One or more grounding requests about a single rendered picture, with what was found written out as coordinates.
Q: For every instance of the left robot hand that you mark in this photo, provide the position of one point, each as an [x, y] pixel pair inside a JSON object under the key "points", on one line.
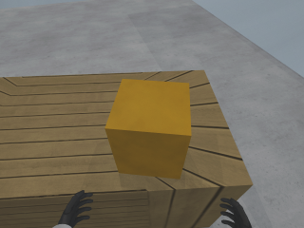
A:
{"points": [[69, 216]]}

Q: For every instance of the carton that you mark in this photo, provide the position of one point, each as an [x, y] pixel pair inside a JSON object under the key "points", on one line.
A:
{"points": [[149, 128]]}

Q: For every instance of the pedestal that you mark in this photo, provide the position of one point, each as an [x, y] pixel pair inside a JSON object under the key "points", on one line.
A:
{"points": [[53, 145]]}

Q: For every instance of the right robot hand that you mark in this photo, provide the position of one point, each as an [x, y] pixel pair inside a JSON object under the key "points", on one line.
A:
{"points": [[239, 216]]}

